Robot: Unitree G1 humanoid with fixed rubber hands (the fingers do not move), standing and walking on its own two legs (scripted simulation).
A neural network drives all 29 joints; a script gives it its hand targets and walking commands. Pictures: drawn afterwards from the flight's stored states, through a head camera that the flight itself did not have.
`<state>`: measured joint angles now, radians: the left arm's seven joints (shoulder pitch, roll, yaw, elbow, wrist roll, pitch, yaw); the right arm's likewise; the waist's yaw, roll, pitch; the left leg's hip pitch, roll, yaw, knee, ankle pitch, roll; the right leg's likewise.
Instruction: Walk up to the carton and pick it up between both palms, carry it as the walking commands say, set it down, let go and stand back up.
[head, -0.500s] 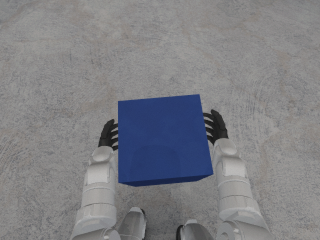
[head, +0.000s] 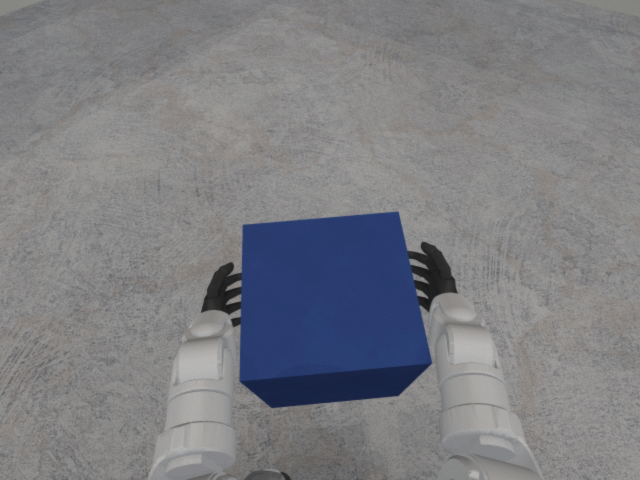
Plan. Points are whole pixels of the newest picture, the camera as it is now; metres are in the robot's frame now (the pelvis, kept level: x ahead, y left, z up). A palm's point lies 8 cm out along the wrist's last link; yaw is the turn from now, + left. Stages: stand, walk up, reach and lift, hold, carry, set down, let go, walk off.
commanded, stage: reach and lift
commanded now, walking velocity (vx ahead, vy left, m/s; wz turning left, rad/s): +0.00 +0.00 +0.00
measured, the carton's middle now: (328, 319) +0.34 +0.03 -0.06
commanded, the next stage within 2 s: hold in 1.60 s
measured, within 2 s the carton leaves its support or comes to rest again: neither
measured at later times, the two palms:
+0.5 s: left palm (208, 307) +0.29 +0.18 +0.05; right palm (458, 289) +0.33 -0.12 +0.07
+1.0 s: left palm (225, 300) +0.30 +0.16 +0.05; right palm (478, 304) +0.31 -0.14 +0.07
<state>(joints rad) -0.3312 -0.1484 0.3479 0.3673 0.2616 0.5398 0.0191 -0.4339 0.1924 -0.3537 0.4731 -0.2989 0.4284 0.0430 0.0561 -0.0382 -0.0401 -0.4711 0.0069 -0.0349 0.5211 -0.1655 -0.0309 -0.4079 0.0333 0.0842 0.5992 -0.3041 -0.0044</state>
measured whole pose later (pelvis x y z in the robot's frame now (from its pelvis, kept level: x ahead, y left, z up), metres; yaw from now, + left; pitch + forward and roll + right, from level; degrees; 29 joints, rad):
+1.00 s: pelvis +0.01 +0.02 +0.01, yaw -1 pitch -6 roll +0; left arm -0.26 -0.15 0.21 0.21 0.24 0.78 0.05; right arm -0.32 0.17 -0.27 0.25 -0.27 0.70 0.05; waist -0.01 -0.03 0.04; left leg -0.13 -0.01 -0.02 0.38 -0.15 -0.01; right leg -0.05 0.01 0.10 0.42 -0.26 0.01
